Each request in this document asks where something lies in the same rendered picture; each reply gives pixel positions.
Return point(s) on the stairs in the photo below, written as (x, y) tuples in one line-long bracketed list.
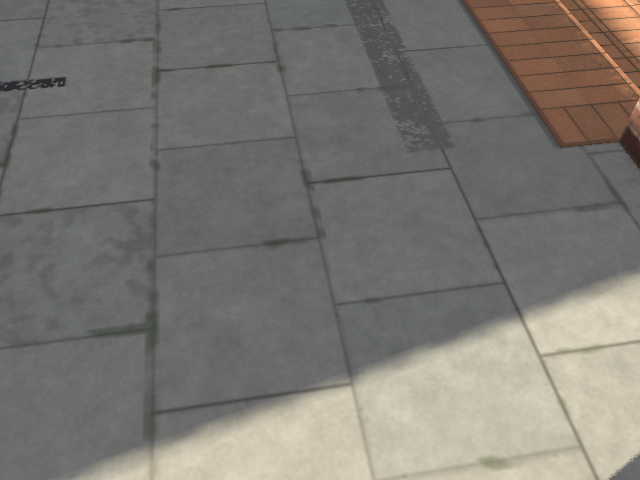
[(615, 25)]

